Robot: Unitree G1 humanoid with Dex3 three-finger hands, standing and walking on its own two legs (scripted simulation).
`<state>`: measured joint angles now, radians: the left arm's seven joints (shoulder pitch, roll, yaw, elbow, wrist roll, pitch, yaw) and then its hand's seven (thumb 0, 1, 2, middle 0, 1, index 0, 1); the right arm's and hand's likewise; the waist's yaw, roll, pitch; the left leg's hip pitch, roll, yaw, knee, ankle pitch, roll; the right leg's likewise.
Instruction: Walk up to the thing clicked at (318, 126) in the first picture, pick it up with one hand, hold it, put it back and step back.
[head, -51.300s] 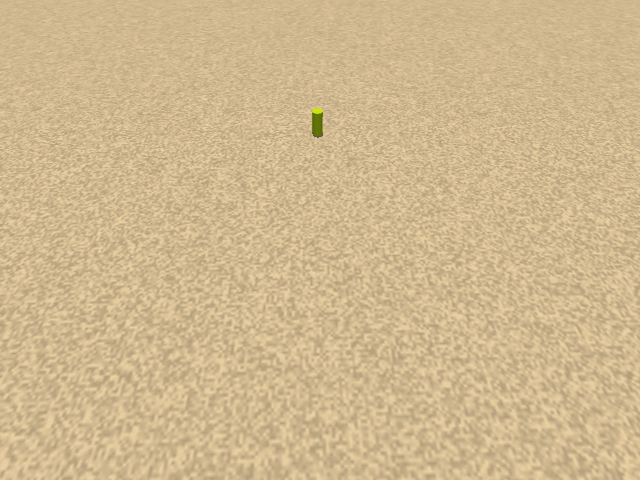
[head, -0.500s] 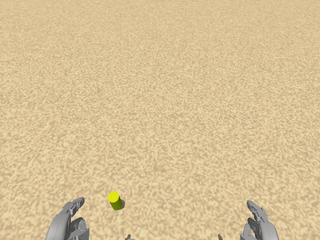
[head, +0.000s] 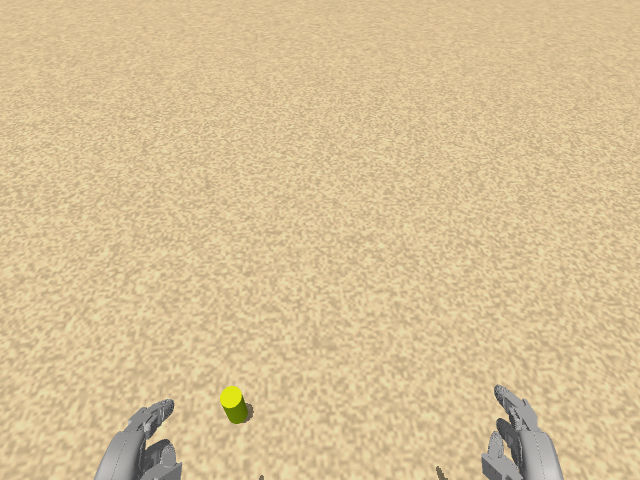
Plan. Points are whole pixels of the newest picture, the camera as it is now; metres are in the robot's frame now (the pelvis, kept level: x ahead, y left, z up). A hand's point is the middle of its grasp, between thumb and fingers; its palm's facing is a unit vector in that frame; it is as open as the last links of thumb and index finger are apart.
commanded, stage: home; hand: left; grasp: from above
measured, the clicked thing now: (234, 405) +0.43 +0.23 -0.65
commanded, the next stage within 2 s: stand in 1.50 s
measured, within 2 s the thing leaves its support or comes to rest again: neither
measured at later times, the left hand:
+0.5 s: hand out of the picture +0.15 +0.18 -0.05, palm faces +0.04 -0.98 -0.19, open 7.4 cm
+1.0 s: hand (176, 474) +0.16 +0.18 -0.05, palm faces +0.04 -0.98 -0.19, open 7.4 cm
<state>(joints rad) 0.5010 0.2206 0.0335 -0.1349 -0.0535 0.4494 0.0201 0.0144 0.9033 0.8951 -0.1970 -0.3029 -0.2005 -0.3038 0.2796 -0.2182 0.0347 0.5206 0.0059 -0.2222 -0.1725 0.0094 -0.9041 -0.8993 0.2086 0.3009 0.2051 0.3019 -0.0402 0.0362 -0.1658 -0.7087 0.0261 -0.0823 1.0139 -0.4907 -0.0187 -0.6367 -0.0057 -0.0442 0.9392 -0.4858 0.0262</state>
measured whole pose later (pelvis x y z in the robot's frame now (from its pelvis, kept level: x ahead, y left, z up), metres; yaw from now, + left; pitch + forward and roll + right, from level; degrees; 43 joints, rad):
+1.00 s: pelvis +0.00 +0.00 +0.00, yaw +0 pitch +10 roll -3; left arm 0.50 0.23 0.03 -0.14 -0.06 0.46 0.02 0.01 0.91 0.90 -0.20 -0.30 -0.20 -0.30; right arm 0.29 -0.22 0.03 0.53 0.01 -0.23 -0.18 0.01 -0.90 -0.90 0.21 0.30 0.21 0.30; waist -0.04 0.04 -0.17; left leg -0.71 0.03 -0.08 1.02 -0.49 -0.02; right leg -0.64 0.00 -0.04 0.95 -0.49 0.03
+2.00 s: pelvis -0.01 +0.00 +0.04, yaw +0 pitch -1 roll +0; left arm 0.22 0.29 0.06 0.89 0.04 0.04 0.04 0.01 0.91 0.90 -0.20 -0.30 -0.20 -0.30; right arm 0.20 -0.29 -0.05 0.95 -0.05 -0.02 -0.02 0.01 -0.91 -0.90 0.21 0.30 0.20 0.30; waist 0.02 -0.01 0.04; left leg -0.31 -0.01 -0.04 0.67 -0.33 0.00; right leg -0.28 -0.05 -0.01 0.65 -0.36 0.04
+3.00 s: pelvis -0.01 -0.01 +0.07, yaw +0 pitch -4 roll +0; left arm 0.12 0.30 0.04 1.16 0.01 0.00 0.01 0.01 0.91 0.90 -0.20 -0.30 -0.20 -0.31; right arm 0.14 -0.31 -0.01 1.13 -0.02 -0.01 -0.02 0.00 -0.91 -0.90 0.21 0.30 0.20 0.30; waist 0.01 0.01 0.06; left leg -0.11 0.01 -0.05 0.35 -0.18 -0.03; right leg -0.08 -0.03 -0.03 0.34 -0.20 0.02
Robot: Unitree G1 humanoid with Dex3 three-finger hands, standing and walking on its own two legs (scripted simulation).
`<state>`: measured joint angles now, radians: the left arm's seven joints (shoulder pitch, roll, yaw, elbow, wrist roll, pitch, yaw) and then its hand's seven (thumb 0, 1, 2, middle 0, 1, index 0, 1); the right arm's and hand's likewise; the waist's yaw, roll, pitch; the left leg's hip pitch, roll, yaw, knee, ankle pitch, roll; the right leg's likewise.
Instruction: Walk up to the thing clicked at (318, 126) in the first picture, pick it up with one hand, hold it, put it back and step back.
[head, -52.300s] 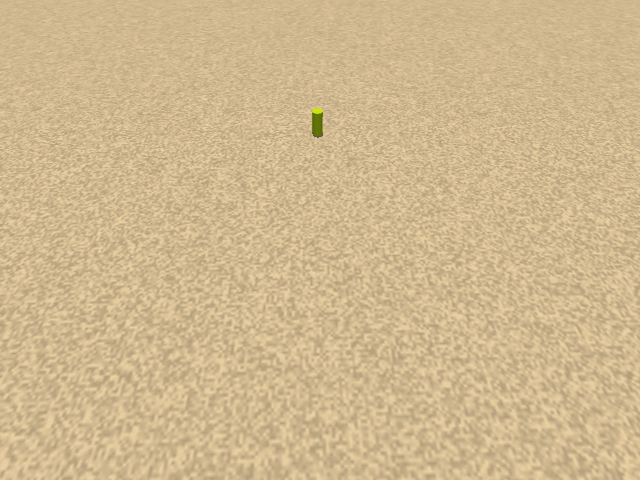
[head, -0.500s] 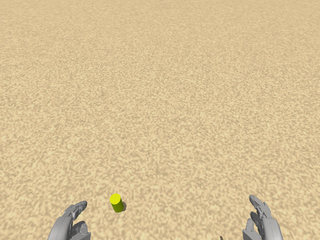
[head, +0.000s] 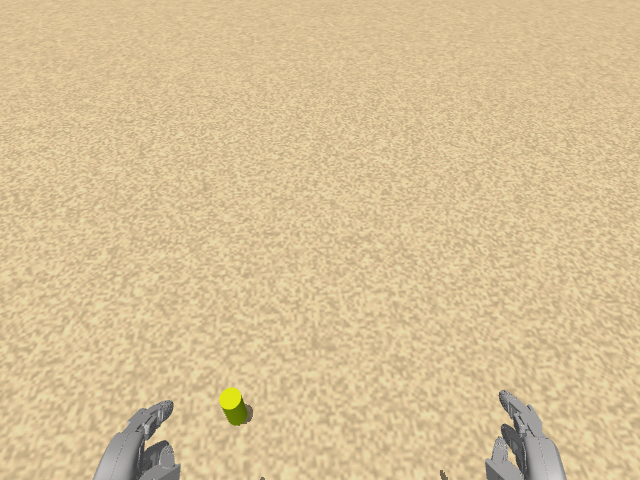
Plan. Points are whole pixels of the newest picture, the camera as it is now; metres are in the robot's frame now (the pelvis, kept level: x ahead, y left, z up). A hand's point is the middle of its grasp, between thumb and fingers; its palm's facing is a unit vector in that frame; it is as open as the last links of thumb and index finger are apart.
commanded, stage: home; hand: left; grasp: from above
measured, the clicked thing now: (234, 407) +0.43 +0.23 -0.64
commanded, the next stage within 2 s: stand in 0.50 s
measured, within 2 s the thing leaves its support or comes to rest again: neither
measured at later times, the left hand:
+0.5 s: hand (177, 469) +0.17 +0.18 -0.05, palm faces +0.04 -0.98 -0.19, open 7.4 cm
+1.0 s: hand out of the picture +0.07 +0.24 -0.11, palm faces +0.06 -0.94 -0.33, open 7.4 cm
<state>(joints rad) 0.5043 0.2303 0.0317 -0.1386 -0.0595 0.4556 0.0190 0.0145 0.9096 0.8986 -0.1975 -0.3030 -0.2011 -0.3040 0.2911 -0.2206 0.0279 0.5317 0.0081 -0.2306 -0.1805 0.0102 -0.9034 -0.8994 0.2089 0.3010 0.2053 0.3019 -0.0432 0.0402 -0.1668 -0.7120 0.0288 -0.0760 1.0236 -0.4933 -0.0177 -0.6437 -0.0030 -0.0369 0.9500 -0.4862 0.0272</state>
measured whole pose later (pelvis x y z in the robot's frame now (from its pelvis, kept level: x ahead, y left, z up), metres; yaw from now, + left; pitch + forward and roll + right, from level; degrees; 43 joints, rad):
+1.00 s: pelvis +0.00 +0.00 +0.04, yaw +1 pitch -1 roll +0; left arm 0.22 0.29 0.06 0.89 0.04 0.04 0.04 0.01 0.91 0.90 -0.20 -0.30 -0.20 -0.30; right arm 0.20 -0.29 -0.05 0.95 -0.05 -0.02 -0.02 0.01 -0.91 -0.90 0.21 0.30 0.20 0.30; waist 0.02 -0.01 0.04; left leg -0.31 -0.01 -0.04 0.67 -0.33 0.00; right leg -0.28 -0.05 -0.01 0.65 -0.36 0.04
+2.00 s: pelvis +0.00 -0.01 +0.07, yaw +1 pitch -4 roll +0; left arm 0.12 0.30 0.04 1.16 0.01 0.00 0.01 0.01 0.91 0.90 -0.20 -0.30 -0.20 -0.31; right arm 0.14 -0.31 -0.01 1.13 -0.02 -0.01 -0.02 0.00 -0.91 -0.90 0.21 0.30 0.20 0.30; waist 0.01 0.01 0.06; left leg -0.11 0.01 -0.05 0.35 -0.18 -0.03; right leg -0.08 -0.03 -0.03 0.34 -0.20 0.02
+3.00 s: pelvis +0.01 -0.02 +0.07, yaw +0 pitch -2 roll +0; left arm 0.11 0.33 0.03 1.15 0.01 -0.01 0.00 0.01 0.91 0.90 -0.20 -0.30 -0.20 -0.30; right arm 0.12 -0.34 -0.01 1.14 -0.02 -0.01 0.00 0.00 -0.91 -0.90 0.21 0.30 0.20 0.30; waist 0.00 0.01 0.06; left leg -0.11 0.03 -0.05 0.32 -0.18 -0.04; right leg -0.09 -0.01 -0.03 0.33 -0.21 0.01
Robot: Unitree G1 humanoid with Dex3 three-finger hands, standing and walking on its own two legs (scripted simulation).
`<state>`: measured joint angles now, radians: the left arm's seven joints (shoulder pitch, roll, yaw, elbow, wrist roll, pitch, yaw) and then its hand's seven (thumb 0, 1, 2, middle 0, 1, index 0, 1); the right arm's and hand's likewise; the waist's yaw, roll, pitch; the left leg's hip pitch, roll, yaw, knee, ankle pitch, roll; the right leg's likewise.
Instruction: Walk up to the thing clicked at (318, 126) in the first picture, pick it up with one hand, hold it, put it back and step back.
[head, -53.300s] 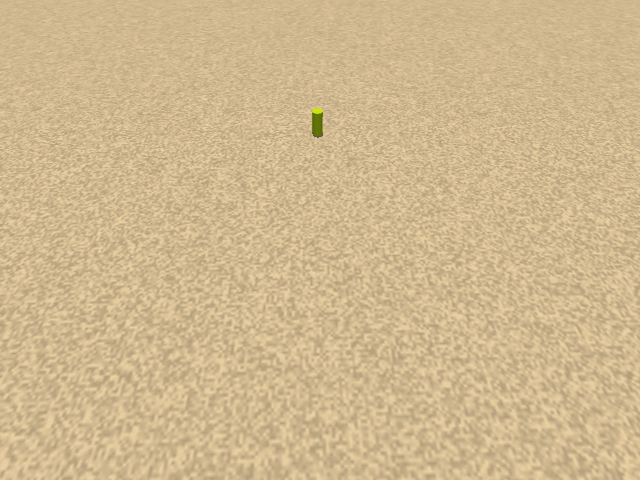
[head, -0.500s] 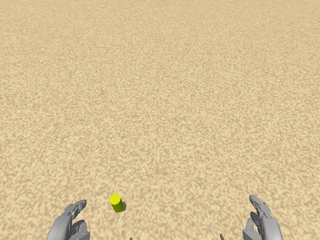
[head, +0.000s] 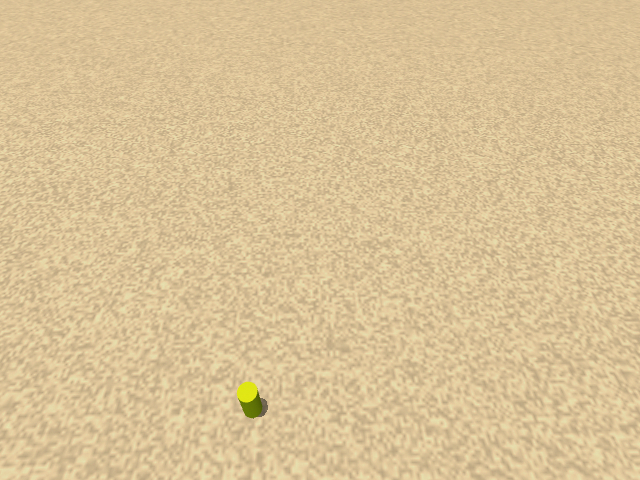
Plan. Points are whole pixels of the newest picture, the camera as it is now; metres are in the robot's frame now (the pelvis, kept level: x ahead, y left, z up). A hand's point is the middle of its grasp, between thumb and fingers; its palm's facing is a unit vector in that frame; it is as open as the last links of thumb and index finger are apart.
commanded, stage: stand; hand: left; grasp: from above
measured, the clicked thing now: (250, 400) +0.44 +0.23 -0.69
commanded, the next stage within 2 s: none
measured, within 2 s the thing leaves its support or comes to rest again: neither
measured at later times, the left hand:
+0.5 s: hand out of the picture +0.03 +0.23 -0.14, palm faces +0.05 -0.94 -0.33, open 7.4 cm
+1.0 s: hand out of the picture +0.06 +0.23 -0.14, palm faces +0.04 -0.94 -0.33, open 7.3 cm
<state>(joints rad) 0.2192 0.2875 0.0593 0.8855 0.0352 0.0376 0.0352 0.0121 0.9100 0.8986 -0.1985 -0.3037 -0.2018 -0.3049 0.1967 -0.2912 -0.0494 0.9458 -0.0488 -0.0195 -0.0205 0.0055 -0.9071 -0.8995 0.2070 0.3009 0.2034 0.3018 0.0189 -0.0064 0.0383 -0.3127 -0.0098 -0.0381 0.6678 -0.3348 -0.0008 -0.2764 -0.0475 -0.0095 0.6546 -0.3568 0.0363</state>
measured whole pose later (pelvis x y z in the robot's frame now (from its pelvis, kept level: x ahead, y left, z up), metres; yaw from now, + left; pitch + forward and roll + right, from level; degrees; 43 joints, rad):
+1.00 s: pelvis +0.00 -0.01 +0.02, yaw +0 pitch -4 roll +0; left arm 0.12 0.30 0.04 1.16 0.01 0.00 0.01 0.01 0.91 0.90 -0.20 -0.30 -0.20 -0.31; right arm 0.14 -0.31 -0.01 1.13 -0.02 -0.01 -0.02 0.00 -0.91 -0.90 0.21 0.30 0.20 0.30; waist 0.01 0.01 0.06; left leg -0.11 0.01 -0.05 0.35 -0.18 -0.03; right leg -0.08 -0.03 -0.03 0.34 -0.20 0.02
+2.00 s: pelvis +0.01 -0.02 +0.03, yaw +0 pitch -2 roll +0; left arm 0.11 0.33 0.03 1.15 0.01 -0.01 0.00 0.01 0.91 0.90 -0.20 -0.30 -0.20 -0.30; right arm 0.12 -0.34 -0.01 1.14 -0.02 -0.01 0.00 0.00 -0.91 -0.90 0.21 0.30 0.20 0.30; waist 0.00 0.01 0.06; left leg -0.11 0.03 -0.05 0.32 -0.18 -0.04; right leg -0.09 -0.01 -0.03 0.33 -0.21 0.01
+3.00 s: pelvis -0.15 +0.02 +0.01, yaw -5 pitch -2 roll +1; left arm 0.18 0.34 0.08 0.86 0.03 0.04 0.00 0.01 0.91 0.90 -0.20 -0.30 -0.21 -0.31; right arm 0.15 -0.40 -0.05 0.89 0.01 0.05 -0.01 0.00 -0.91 -0.90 0.21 0.30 0.20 0.30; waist 0.01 0.01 0.15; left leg -0.47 -0.12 -0.11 1.11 -0.47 0.00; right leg -0.27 0.00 0.05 0.61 -0.29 -0.02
